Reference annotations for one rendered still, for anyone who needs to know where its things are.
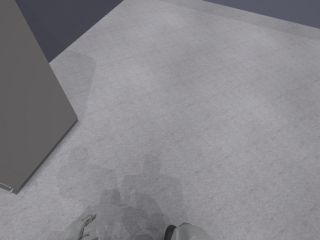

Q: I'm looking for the fridge door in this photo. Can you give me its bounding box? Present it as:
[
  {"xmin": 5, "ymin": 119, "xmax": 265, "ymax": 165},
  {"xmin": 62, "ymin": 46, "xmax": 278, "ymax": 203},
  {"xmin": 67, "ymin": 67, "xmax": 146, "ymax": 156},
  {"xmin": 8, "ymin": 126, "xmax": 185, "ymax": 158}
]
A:
[{"xmin": 0, "ymin": 0, "xmax": 78, "ymax": 190}]

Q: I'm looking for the robot right thigh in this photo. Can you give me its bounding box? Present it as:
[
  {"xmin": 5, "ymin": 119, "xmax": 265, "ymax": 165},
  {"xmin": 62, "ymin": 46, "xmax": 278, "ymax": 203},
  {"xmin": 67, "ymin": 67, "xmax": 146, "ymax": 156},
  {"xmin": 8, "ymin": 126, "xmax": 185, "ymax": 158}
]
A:
[{"xmin": 173, "ymin": 224, "xmax": 213, "ymax": 240}]

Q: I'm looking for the robot left hand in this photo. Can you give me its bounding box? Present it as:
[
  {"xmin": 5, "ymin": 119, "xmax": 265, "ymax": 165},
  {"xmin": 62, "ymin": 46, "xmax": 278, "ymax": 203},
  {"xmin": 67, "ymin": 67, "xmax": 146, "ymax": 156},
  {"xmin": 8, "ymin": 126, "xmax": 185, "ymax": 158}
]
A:
[{"xmin": 62, "ymin": 212, "xmax": 99, "ymax": 240}]

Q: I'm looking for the right robot foot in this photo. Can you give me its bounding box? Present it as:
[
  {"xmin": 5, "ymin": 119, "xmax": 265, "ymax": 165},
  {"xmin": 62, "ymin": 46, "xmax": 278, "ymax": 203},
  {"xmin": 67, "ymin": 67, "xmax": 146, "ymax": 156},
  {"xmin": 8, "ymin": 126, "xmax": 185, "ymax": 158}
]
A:
[{"xmin": 164, "ymin": 225, "xmax": 177, "ymax": 240}]

